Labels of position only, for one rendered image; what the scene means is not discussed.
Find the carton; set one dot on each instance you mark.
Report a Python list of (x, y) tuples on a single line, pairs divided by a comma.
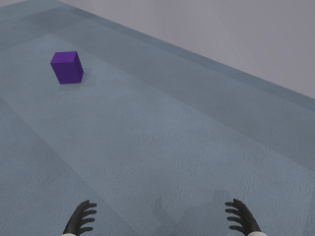
[(67, 67)]

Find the robot right hand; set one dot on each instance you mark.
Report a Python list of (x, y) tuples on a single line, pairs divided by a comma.
[(246, 219)]

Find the robot left hand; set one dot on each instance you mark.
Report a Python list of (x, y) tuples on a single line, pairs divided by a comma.
[(76, 221)]

